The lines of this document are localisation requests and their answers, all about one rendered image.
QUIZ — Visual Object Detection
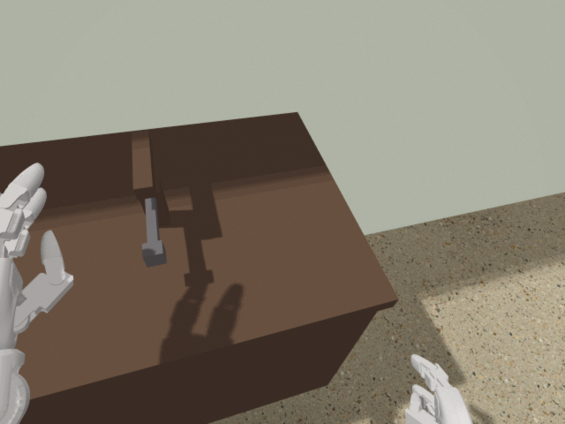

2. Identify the robot left hand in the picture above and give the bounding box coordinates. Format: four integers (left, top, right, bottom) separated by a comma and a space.
0, 163, 73, 350

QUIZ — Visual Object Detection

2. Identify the robot left forearm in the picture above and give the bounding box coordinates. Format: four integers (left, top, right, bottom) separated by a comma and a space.
0, 349, 30, 424

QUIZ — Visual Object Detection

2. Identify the robot right hand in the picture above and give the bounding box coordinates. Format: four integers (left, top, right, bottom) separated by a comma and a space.
405, 354, 473, 424

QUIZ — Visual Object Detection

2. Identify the tap lever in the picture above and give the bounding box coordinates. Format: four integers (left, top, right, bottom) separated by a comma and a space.
142, 197, 167, 267

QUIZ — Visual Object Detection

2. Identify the counter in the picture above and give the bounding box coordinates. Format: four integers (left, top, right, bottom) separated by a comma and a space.
0, 112, 399, 424

